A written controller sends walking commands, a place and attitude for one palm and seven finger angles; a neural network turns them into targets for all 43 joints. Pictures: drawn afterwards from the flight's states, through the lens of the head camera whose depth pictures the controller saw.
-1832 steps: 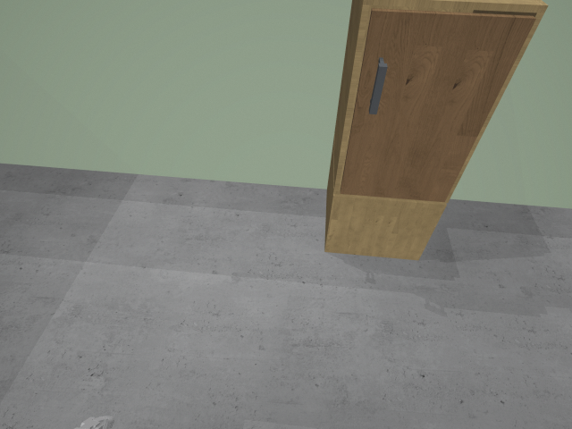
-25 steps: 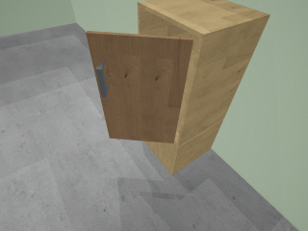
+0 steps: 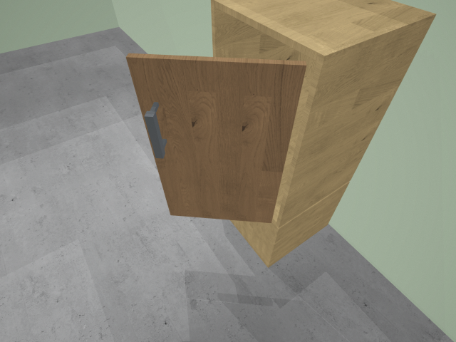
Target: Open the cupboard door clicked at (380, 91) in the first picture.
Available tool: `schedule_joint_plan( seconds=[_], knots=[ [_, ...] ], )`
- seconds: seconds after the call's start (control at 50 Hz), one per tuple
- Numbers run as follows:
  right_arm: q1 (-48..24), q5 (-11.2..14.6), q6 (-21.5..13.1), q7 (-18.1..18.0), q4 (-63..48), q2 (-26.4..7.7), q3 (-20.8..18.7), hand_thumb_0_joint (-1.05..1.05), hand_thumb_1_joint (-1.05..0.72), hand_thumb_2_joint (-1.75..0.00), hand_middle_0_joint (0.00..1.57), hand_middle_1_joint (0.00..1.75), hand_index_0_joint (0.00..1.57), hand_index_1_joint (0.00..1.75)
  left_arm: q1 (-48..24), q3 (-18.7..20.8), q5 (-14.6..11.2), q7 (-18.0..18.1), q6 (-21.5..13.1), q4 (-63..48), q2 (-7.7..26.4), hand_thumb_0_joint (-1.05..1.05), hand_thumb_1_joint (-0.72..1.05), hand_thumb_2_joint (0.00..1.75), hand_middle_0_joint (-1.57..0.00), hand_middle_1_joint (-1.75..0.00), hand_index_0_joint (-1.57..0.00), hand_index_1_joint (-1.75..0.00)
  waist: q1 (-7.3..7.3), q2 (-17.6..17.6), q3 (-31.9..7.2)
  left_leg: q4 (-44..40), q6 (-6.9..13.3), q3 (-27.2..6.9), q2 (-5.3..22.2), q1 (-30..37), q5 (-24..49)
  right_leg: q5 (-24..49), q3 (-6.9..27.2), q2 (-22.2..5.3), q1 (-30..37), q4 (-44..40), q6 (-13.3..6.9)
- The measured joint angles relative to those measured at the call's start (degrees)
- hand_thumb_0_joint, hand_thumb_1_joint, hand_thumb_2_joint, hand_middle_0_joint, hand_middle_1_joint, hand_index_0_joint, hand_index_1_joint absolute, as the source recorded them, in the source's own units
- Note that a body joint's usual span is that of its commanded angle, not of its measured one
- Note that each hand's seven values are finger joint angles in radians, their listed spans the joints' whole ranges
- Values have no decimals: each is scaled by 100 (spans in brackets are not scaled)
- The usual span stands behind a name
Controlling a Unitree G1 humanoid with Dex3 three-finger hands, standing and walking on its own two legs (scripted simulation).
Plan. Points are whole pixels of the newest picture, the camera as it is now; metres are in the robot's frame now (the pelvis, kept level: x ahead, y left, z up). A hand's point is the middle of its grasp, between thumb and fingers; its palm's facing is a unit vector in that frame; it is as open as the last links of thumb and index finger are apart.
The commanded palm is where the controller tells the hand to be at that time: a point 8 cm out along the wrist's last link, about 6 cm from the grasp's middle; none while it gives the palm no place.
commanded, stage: come to a stop and stand still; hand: left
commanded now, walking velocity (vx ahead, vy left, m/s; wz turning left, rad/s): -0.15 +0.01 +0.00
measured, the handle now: (157, 130) +0.56 +0.21 +0.04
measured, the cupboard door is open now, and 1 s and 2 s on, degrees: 50 50 50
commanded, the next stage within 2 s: look again from close up in 1.70 s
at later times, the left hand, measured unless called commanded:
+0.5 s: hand out of the picture +0.04 +0.21 -0.17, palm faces -0.01 -0.97 -0.23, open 7.4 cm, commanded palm none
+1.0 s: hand out of the picture +0.06 +0.22 -0.17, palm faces -0.02 -0.98 -0.19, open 7.3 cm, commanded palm none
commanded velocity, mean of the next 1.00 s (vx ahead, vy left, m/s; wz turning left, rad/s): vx -0.05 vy -0.04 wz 0.00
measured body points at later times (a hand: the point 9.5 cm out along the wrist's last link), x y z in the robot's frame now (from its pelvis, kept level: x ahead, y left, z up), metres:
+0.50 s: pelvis +0.01 +0.03 -0.01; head +0.03 +0.02 +0.44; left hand +0.04 +0.26 -0.15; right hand +0.09 -0.20 -0.16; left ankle +0.10 +0.16 -0.73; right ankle +0.01 -0.06 -0.73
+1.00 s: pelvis +0.01 +0.04 +0.00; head +0.01 +0.06 +0.45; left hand +0.06 +0.27 -0.16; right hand +0.02 -0.19 -0.15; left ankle +0.07 +0.14 -0.73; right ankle +0.00 -0.06 -0.73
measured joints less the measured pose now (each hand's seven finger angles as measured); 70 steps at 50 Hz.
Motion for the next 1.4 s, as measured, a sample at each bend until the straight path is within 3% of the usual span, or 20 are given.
schedule_joint_plan(
  seconds=[0.04,0.1,0.16,0.2,0.28,0.36,0.44,0.5,0.56,0.62,0.7,0.84,1.4],
  knots=[
    [-187,21,23,30,-130,-32,-40,1,-91,-90,20,30,20,30,95,-7,20,11,63,47,1,1,93,90,-20,-30,-20,-30,-25,-99,-44,-257,-82,21,151,-228,323,98,14,-60,166,-258,85],
    [-434,30,-32,-27,-343,-90,-64,1,-92,-90,20,30,20,30,168,-32,32,-16,208,124,7,1,92,90,-20,-30,-20,-30,-6,-285,-18,-1463,-210,33,264,-87,975,60,110,-184,269,-281,208],
    [-525,45,-162,-72,-513,-288,-88,2,-93,-90,20,30,20,30,250,-85,-11,-55,361,143,-65,1,92,90,-20,-30,-20,-30,19,-145,-10,-2460,-211,-95,418,257,1527,-291,144,-137,152,233,354],
    [-645,24,-140,-122,-509,-217,-85,1,-93,-90,20,30,20,30,184,-75,-29,-46,464,159,12,1,91,90,-20,-30,-20,-30,9,-318,25,-2227,-138,-70,303,164,1344,-654,302,-172,47,522,288],
    [-890,7,-112,-209,-539,-34,-45,1,-93,-90,20,30,20,30,37,-60,-33,-44,500,119,134,0,91,90,-20,-30,-20,-30,53,-501,80,-2539,-82,7,182,235,1506,-1057,478,-28,-238,1036,153],
    [-1152,5,-63,-233,-648,-34,-81,1,-93,-90,20,30,20,30,-48,-45,-30,-66,519,-5,124,0,91,90,-20,-30,-19,-30,40,-384,126,-2799,-68,80,210,245,1700,-1055,435,156,-375,1111,148],
    [-1242,33,-2,-222,-739,-85,-130,0,-92,-90,20,30,20,30,-65,-33,0,-54,469,-136,88,0,91,90,-20,-30,-19,-30,40,-215,102,-2627,-141,123,248,78,1701,-331,418,254,-121,276,72],
    [-1153,15,115,-151,-812,-181,-136,1,-92,-90,20,30,20,30,-16,-188,67,-58,497,-231,87,0,91,90,-20,-30,-19,-30,-17,-6,92,-2423,-172,-97,236,35,1362,-290,325,335,-87,328,-113],
    [-874,-29,162,-134,-994,-253,-222,1,-91,-90,20,30,20,30,99,-176,71,-13,583,-456,146,0,91,90,-20,-30,-20,-30,-57,69,-90,-1862,-113,-245,199,-171,906,-415,254,366,-157,474,-167],
    [-625,-23,155,-126,-1046,-301,-250,1,-91,-90,20,30,20,30,133,-138,55,51,534,-589,205,0,91,90,-20,-30,-20,-30,-93,96,-187,-1732,-33,-264,205,21,997,-507,199,441,-135,572,-193],
    [-493,-5,88,-137,-899,-217,-175,1,-91,-90,20,30,20,30,-39,-124,7,78,465,-646,317,1,91,90,-20,-30,-20,-30,-103,-132,-106,-1983,-154,-219,152,296,1011,-511,230,390,-16,559,-153],
    [-490,1,89,-115,-709,-119,-50,1,-91,-90,20,30,20,30,-199,-224,-53,31,398,-629,259,0,91,90,-20,-30,-20,-30,-126,-219,-30,-2323,-117,-140,167,442,1222,-226,305,417,125,158,-116],
    [-586,81,-14,-108,-107,-94,-27,1,-92,-90,20,30,20,30,443,-313,2,45,350,384,36,0,91,90,-20,-30,-20,-30,-10,-286,-80,-3224,293,135,-204,740,1754,343,538,70,310,-598,298]
  ],
)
